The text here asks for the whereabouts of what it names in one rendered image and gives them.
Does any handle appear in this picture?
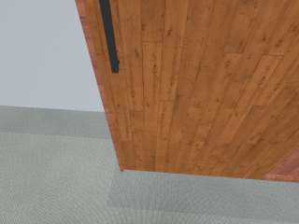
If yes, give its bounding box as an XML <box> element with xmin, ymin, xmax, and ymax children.
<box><xmin>99</xmin><ymin>0</ymin><xmax>120</xmax><ymax>74</ymax></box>

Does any wardrobe door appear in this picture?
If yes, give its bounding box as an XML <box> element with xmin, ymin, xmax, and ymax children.
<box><xmin>83</xmin><ymin>0</ymin><xmax>299</xmax><ymax>180</ymax></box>
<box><xmin>267</xmin><ymin>147</ymin><xmax>299</xmax><ymax>176</ymax></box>

